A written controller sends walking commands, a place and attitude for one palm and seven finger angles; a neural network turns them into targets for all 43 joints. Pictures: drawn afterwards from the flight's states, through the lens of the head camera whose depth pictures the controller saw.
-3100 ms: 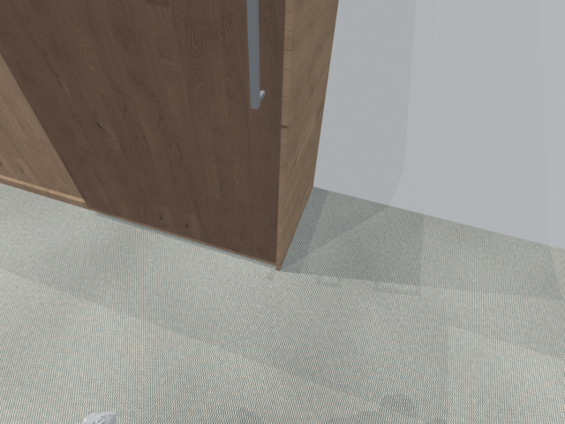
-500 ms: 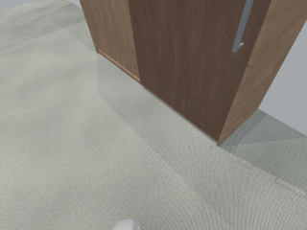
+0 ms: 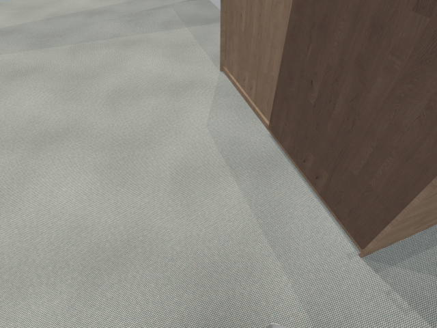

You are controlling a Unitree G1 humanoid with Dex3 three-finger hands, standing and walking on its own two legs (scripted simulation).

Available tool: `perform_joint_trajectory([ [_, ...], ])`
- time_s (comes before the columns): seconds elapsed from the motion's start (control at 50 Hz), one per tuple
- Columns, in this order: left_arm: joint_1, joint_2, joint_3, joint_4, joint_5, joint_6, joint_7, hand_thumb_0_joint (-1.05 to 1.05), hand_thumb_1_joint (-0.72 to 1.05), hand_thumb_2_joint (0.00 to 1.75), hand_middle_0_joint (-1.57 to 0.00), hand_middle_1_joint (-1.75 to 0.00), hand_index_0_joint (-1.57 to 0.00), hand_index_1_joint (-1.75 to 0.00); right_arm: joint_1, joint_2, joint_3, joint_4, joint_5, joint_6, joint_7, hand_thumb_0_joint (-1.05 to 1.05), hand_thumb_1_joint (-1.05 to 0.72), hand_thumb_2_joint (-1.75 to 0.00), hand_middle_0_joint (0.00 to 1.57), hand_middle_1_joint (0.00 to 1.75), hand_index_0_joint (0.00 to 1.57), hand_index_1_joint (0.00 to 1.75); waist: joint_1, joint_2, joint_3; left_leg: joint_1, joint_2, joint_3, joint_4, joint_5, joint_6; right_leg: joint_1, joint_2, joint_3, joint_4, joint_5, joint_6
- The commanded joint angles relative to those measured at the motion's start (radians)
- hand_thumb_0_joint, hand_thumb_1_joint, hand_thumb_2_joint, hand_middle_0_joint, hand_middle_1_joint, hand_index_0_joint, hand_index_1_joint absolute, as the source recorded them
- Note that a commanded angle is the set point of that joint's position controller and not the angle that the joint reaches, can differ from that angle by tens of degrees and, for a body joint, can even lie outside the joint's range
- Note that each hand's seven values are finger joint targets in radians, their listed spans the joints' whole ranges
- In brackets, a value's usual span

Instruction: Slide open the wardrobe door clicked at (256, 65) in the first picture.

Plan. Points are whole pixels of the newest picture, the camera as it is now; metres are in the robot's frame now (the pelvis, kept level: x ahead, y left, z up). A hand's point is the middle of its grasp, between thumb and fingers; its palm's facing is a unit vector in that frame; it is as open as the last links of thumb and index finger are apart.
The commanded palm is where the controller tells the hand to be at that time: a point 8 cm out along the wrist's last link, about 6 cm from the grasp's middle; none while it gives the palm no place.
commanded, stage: walk to a spot facing it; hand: right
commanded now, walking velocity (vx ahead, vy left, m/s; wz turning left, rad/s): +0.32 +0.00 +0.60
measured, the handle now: out of the picture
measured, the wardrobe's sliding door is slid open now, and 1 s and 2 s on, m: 0.00 0.00 0.00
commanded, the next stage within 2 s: turn to face it in 1.60 s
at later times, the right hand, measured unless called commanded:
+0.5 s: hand (320, 282) +0.27 -0.21 -0.17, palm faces -0.27 +0.95 -0.14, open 7.3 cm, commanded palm none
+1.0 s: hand (260, 200) +0.49 -0.08 -0.17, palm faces -0.49 +0.84 -0.22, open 7.2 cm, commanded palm none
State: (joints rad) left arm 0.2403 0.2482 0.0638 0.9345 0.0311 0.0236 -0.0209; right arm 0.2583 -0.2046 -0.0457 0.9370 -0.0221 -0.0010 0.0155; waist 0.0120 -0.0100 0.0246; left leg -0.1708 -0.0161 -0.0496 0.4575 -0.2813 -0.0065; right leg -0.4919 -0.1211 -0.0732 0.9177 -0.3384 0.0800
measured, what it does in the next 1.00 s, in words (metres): walks ahead, turning left: right foot, then left foot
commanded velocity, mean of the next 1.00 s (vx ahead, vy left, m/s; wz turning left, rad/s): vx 0.33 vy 0.00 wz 0.51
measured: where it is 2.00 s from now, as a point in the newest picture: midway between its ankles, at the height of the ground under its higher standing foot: (199, 262)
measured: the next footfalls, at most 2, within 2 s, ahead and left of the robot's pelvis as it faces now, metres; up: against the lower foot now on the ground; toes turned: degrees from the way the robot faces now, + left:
right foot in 0.10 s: +0.13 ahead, -0.13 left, +0.00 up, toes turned -3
left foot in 0.74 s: +0.33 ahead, +0.15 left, +0.00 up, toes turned +35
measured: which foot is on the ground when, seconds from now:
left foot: down 0.00-0.10, up 0.12-0.72, down 0.74-1.00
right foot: up 0.00-0.08, down 0.10-0.74, up 0.76-1.00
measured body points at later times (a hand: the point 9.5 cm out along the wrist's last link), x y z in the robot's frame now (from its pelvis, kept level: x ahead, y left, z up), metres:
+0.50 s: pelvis +0.14 -0.06 +0.01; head +0.17 -0.08 +0.46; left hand +0.01 +0.12 -0.13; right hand +0.28 -0.26 -0.15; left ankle +0.16 +0.11 -0.65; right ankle +0.09 -0.13 -0.74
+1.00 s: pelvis +0.33 +0.05 +0.00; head +0.35 +0.06 +0.45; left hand +0.29 +0.31 -0.14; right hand +0.52 -0.13 -0.15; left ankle +0.30 +0.12 -0.74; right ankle +0.48 -0.05 -0.67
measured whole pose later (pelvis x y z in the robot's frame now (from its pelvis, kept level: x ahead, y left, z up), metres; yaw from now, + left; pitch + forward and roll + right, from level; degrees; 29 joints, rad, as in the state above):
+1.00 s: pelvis +0.33 +0.05 +0.00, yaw +33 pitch -1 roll +1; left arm 0.17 0.18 0.05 0.92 0.03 -0.03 0.00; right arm 0.24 -0.20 -0.07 1.00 -0.02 -0.04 0.00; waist 0.02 -0.01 0.03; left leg -0.23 -0.07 0.07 0.49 -0.25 0.07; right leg -0.60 -0.19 -0.05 1.04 -0.25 0.07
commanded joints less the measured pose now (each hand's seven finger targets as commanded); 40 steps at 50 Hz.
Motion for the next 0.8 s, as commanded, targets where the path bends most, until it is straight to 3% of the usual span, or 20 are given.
perform_joint_trajectory([
  [0.0,-0.056,0.063,0.018,-0.117,-0.012,-0.054,0.004,0.0,0.9,0.9,-0.2,-0.3,-0.2,-0.3,-0.013,-0.236,-0.068,-0.066,-0.009,-0.024,-0.008,0.0,-0.9,-0.9,0.2,0.3,0.2,0.3,-0.022,0.201,0.041,-0.136,0.212,-0.278,-0.206,-0.149,0.172,0.094,0.038,-0.011,-0.179,-0.007,-0.007],
  [0.04,0.052,0.067,0.02,-0.088,-0.014,-0.068,0.015,0.0,0.9,0.9,-0.2,-0.3,-0.2,-0.3,-0.052,-0.222,-0.071,-0.072,-0.006,-0.019,-0.006,0.0,-0.9,-0.9,0.2,0.3,0.2,0.3,0.034,0.167,0.011,-0.209,0.161,-0.251,-0.113,-0.153,0.136,0.299,0.071,-0.039,-0.345,0.059,-0.011],
  [0.06,0.152,0.103,0.026,-0.053,-0.015,-0.076,0.03,0.0,0.9,0.9,-0.2,-0.3,-0.2,-0.3,-0.055,-0.179,-0.064,-0.077,-0.004,-0.013,-0.003,0.0,-0.9,-0.9,0.2,0.3,0.2,0.3,0.074,0.062,-0.025,-0.298,0.099,-0.207,0.018,-0.164,0.103,0.481,0.053,-0.024,-0.442,0.039,-0.011],
  [0.08,0.275,0.2,0.048,-0.019,-0.005,-0.082,0.041,0.0,0.9,0.9,-0.2,-0.3,-0.2,-0.3,-0.045,-0.103,-0.05,-0.089,0.003,-0.008,0.005,0.0,-0.9,-0.9,0.2,0.3,0.2,0.3,0.125,-0.227,-0.093,-0.426,-0.021,-0.096,0.326,-0.229,0.055,0.621,-0.152,0.214,-0.571,-0.206,-0.049],
  [0.1,0.333,0.269,0.049,-0.019,0.007,-0.081,0.045,0.0,0.9,0.9,-0.2,-0.3,-0.2,-0.3,-0.034,-0.06,-0.044,-0.123,0.006,-0.009,0.013,0.0,-0.9,-0.9,0.2,0.3,0.2,0.3,0.12,-0.38,-0.074,-0.563,-0.072,0.033,0.597,-0.336,0.011,0.592,-0.388,0.529,-0.749,-0.452,-0.13],
  [0.12,0.245,0.23,0.039,-0.021,0.004,-0.079,0.049,0.0,0.9,0.9,-0.2,-0.3,-0.2,-0.3,-0.07,-0.1,-0.055,-0.113,-0.003,-0.004,0.011,0.0,-0.9,-0.9,0.2,0.3,0.2,0.3,0.096,-0.338,-0.007,-0.568,0.01,-0.03,0.734,-0.246,0.018,0.431,-0.42,0.602,-0.841,-0.588,-0.141],
  [0.16,0.101,0.129,0.01,-0.051,-0.002,-0.091,0.049,0.0,0.9,0.9,-0.2,-0.3,-0.2,-0.3,-0.066,-0.107,-0.07,-0.08,-0.013,0.0,0.036,0.0,-0.9,-0.9,0.2,0.3,0.2,0.3,0.017,-0.131,0.127,-0.536,0.079,0.01,0.802,-0.066,0.012,0.255,-0.317,0.368,-0.828,-0.421,-0.12],
  [0.2,0.08,0.077,-0.001,-0.038,-0.007,-0.107,0.054,0.0,0.9,0.9,-0.2,-0.3,-0.2,-0.3,0.011,-0.066,-0.068,-0.035,-0.017,0.014,0.043,0.0,-0.9,-0.9,0.2,0.3,0.2,0.3,-0.02,-0.123,0.087,-0.476,0.084,0.027,0.813,0.058,-0.006,0.257,-0.229,0.147,-0.786,-0.167,-0.066],
  [0.24,0.108,0.055,-0.002,-0.014,-0.014,-0.115,0.058,0.0,0.9,0.9,-0.2,-0.3,-0.2,-0.3,0.039,-0.049,-0.067,-0.019,-0.014,0.025,0.038,0.0,-0.9,-0.9,0.2,0.3,0.2,0.3,-0.027,-0.133,0.052,-0.489,0.088,0.029,0.818,0.113,-0.017,0.308,-0.208,0.044,-0.764,-0.034,-0.064],
  [0.32,0.192,0.023,-0.001,0.034,-0.018,-0.122,0.062,0.0,0.9,0.9,-0.2,-0.3,-0.2,-0.3,-0.008,-0.027,-0.067,-0.028,-0.017,0.032,0.034,0.0,-0.9,-0.9,0.2,0.3,0.2,0.3,-0.011,-0.078,0.051,-0.578,0.099,0.046,0.788,0.169,-0.03,0.42,-0.211,-0.038,-0.74,0.17,-0.064],
  [0.42,0.277,0.002,-0.004,0.093,-0.014,-0.121,0.063,0.0,0.9,0.9,-0.2,-0.3,-0.2,-0.3,-0.13,-0.006,-0.057,-0.055,-0.016,0.031,0.036,0.0,-0.9,-0.9,0.2,0.3,0.2,0.3,0.016,-0.074,0.096,-0.659,0.129,0.093,0.646,0.15,-0.034,0.529,-0.249,-0.088,-0.73,0.313,-0.126],
  [0.56,0.365,0.001,-0.009,0.148,0.005,-0.107,0.061,0.0,0.9,0.9,-0.2,-0.3,-0.2,-0.3,-0.327,0.028,-0.034,-0.1,-0.013,0.008,0.042,0.0,-0.9,-0.9,0.2,0.3,0.2,0.3,0.075,-0.09,0.151,-0.602,0.097,0.19,0.356,0.082,0.014,0.6,-0.257,-0.187,-0.686,0.496,-0.173],
  [0.6,0.351,0.017,-0.003,0.144,0.005,-0.104,0.059,0.0,0.9,0.9,-0.2,-0.3,-0.2,-0.3,-0.31,0.028,-0.033,-0.099,-0.012,-0.001,0.041,0.0,-0.9,-0.9,0.2,0.3,0.2,0.3,0.05,-0.111,0.134,-0.517,0.054,0.231,0.281,0.049,0.045,0.604,-0.256,-0.242,-0.616,0.721,-0.166],
  [0.66,0.296,0.08,0.016,0.114,-0.004,-0.102,0.054,0.0,0.9,0.9,-0.2,-0.3,-0.2,-0.3,-0.097,-0.02,-0.048,-0.038,-0.016,-0.023,0.03,0.0,-0.9,-0.9,0.2,0.3,0.2,0.3,-0.051,-0.154,-0.043,-0.205,-0.052,0.295,0.171,0.012,0.105,0.623,-0.235,-0.313,-0.29,1.135,-0.128],
  [0.68,0.268,0.091,0.018,0.095,-0.012,-0.099,0.046,0.0,0.9,0.9,-0.2,-0.3,-0.2,-0.3,0.044,-0.07,-0.061,0.003,-0.018,-0.034,0.023,0.0,-0.9,-0.9,0.2,0.3,0.2,0.3,-0.125,-0.122,-0.125,0.055,-0.051,0.287,0.081,0.108,0.12,0.49,-0.223,-0.319,-0.077,1.041,-0.095],
  [0.7,0.257,0.042,0.009,0.063,-0.03,-0.098,0.031,0.0,0.9,0.9,-0.2,-0.3,-0.2,-0.3,0.176,-0.175,-0.084,0.037,-0.02,-0.043,0.012,0.0,-0.9,-0.9,0.2,0.3,0.2,0.3,-0.18,0.02,-0.239,0.416,0.147,0.031,0.075,0.165,0.193,0.159,-0.161,-0.288,0.208,0.518,-0.058],
  [0.72,0.223,-0.022,0.001,0.016,-0.036,-0.105,0.038,0.0,0.9,0.9,-0.2,-0.3,-0.2,-0.3,0.257,-0.265,-0.1,0.053,0.002,-0.047,-0.003,0.0,-0.9,-0.9,0.2,0.3,0.2,0.3,-0.175,0.154,-0.33,0.591,0.422,-0.462,0.018,0.437,0.328,-0.154,0.011,-0.181,0.548,-0.261,-0.004],
  [0.74,0.134,0.016,0.006,-0.011,-0.027,-0.11,0.044,0.0,0.9,0.9,-0.2,-0.3,-0.2,-0.3,0.218,-0.277,-0.098,0.044,0.024,-0.041,-0.014,0.0,-0.9,-0.9,0.2,0.3,0.2,0.3,-0.177,0.084,-0.239,0.45,0.427,-0.406,-0.052,0.623,0.323,-0.21,-0.014,-0.025,0.566,-0.198,-0.03],
  [0.76,0.146,-0.008,0.013,-0.02,-0.024,-0.104,0.045,0.0,0.9,0.9,-0.2,-0.3,-0.2,-0.3,0.14,-0.256,-0.092,0.019,0.018,-0.042,-0.011,0.0,-0.9,-0.9,0.2,0.3,0.2,0.3,-0.11,0.122,-0.199,0.375,0.422,-0.4,-0.084,0.487,0.304,-0.218,-0.038,0.026,0.594,-0.119,-0.026],
  [0.78,0.125,0.013,0.014,-0.01,-0.013,-0.094,0.046,0.0,0.9,0.9,-0.2,-0.3,-0.2,-0.3,0.065,-0.196,-0.081,-0.003,0.019,-0.043,-0.016,0.0,-0.9,-0.9,0.2,0.3,0.2,0.3,-0.08,0.068,-0.12,0.233,0.39,-0.344,-0.12,0.355,0.281,-0.198,-0.077,0.049,0.543,-0.054,-0.028],
])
